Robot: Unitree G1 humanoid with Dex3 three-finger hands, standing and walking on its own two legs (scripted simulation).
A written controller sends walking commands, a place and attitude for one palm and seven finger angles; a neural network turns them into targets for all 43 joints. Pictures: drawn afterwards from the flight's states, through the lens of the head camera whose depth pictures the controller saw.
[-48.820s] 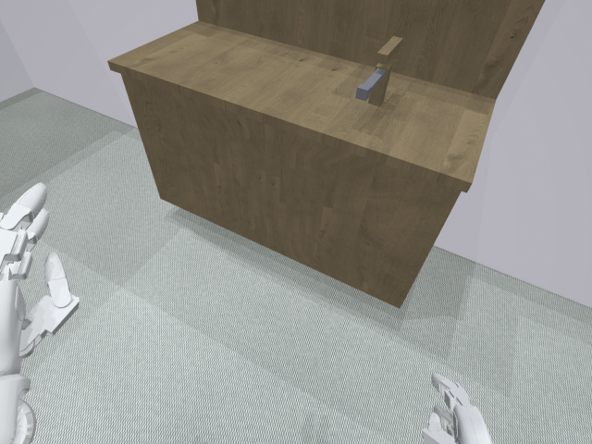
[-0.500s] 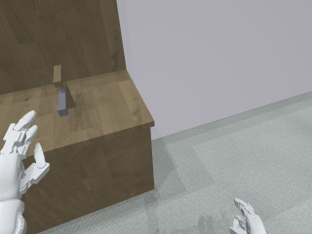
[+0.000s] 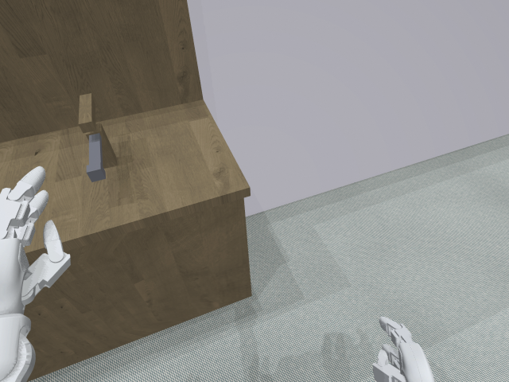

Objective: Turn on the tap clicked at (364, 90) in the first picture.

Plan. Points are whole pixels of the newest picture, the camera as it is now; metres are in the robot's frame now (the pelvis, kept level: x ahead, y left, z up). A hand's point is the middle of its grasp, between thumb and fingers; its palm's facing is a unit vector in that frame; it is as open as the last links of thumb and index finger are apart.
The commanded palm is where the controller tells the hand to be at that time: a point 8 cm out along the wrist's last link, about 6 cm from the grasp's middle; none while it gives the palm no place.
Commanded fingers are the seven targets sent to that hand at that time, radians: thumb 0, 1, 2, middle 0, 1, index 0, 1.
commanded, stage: step back with the hand held close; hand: left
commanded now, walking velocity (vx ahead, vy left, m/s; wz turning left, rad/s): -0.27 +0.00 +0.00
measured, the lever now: (96, 172) +0.49 +0.38 +0.05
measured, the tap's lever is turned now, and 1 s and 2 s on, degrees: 0 0 0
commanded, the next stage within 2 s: stop stepping back and stand still in 1.02 s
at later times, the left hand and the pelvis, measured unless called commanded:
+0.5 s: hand (29, 309) +0.16 +0.27 +0.15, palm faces +0.37 -0.85 -0.38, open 7.4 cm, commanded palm +0.11 +0.31 +0.17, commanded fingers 0.00 0.90 0.90 -0.20 -0.30 -0.20 -0.30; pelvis -0.06 +0.03 -0.01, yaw +0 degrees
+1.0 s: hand out of the picture +0.04 +0.32 +0.16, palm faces +0.47 -0.82 -0.32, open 7.4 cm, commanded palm -0.03 +0.34 +0.17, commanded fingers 0.00 0.90 0.90 -0.20 -0.30 -0.20 -0.30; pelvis -0.16 +0.05 -0.02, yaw +4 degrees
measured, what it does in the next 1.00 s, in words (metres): walks backwards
